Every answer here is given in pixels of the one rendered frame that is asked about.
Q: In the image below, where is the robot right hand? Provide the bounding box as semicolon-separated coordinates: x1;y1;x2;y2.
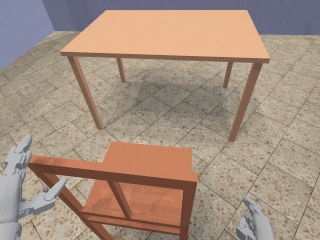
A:
236;195;275;240

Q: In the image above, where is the robot left forearm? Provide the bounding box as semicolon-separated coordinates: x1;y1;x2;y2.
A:
0;221;22;240

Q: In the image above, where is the chair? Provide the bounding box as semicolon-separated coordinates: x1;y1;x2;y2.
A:
28;141;198;240

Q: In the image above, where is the robot left hand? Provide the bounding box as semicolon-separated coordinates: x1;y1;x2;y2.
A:
0;134;67;223

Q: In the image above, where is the table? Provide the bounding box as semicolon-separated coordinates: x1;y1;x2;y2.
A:
60;10;271;142

